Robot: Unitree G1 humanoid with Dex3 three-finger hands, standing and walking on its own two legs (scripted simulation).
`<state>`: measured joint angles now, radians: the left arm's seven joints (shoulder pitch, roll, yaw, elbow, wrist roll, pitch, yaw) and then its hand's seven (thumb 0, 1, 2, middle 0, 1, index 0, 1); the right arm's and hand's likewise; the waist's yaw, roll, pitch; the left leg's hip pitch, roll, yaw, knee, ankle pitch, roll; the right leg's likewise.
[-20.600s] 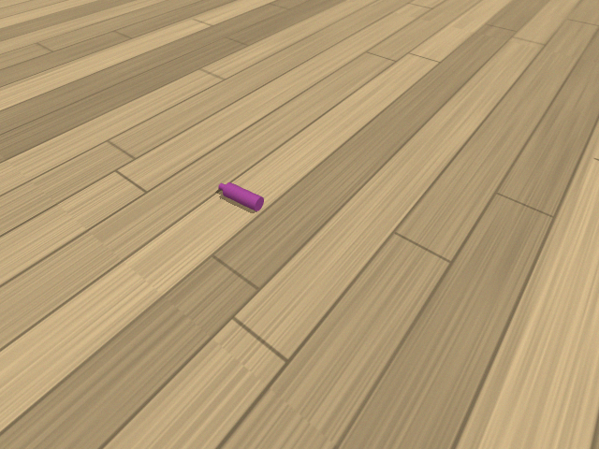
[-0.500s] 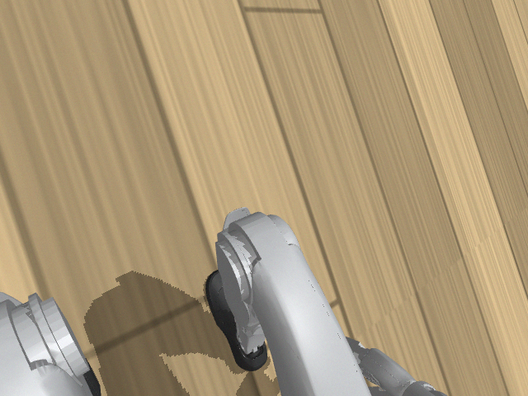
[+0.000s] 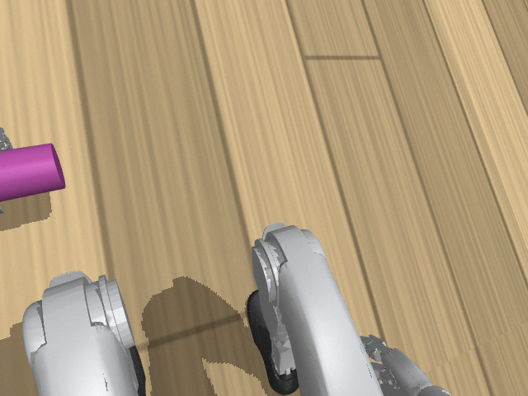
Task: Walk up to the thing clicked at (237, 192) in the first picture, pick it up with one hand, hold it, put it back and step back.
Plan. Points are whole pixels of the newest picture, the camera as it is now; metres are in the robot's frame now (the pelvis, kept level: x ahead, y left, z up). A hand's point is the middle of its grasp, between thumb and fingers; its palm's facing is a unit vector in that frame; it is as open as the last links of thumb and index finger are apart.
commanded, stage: settle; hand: left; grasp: from above
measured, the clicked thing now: out of the picture +0.46 +0.34 -0.20
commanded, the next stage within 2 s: lift in 0.22 s
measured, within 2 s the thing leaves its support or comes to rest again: neither
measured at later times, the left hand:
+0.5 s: hand out of the picture +0.45 +0.31 -0.12, palm faces -0.45 -0.09 -0.89, open 10.0 cm
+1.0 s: hand out of the picture +0.37 +0.32 +0.03, palm faces -0.44 -0.12 -0.89, open 10.1 cm
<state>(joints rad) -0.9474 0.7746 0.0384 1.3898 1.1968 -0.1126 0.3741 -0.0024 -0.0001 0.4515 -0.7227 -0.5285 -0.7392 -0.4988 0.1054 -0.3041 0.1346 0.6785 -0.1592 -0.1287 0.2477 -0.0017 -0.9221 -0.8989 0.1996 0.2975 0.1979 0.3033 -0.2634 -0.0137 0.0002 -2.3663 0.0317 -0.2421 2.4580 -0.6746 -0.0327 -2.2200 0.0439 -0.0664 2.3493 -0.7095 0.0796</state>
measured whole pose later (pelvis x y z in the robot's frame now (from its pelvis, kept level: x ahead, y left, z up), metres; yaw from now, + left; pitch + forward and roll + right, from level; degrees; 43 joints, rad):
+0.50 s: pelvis -0.01 +0.00 +0.03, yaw +3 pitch +34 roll -9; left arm -0.93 0.73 0.04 1.26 1.18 -0.12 0.22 0.00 0.00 0.47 -0.69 -0.58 -0.70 -0.55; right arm 0.19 -0.29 0.07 0.67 -0.11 0.00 0.14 0.00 -0.92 -0.90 0.20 0.30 0.20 0.30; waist -0.24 0.02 -0.06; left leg -2.31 0.03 -0.19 2.33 -0.63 -0.03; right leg -2.18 0.01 -0.04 2.27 -0.68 0.08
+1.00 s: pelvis -0.01 +0.00 +0.13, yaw +7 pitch +33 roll -6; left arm -0.62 0.60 -0.04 0.83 1.04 -0.07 0.07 0.00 0.00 0.51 -0.65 -0.64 -0.66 -0.61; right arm 0.15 -0.26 -0.02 0.64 -0.02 0.06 0.06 0.00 -0.91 -0.90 0.20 0.30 0.20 0.30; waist -0.12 0.05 -0.17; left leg -1.99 0.04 -0.12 2.01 -0.61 -0.02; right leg -1.88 -0.02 -0.01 1.97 -0.66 0.07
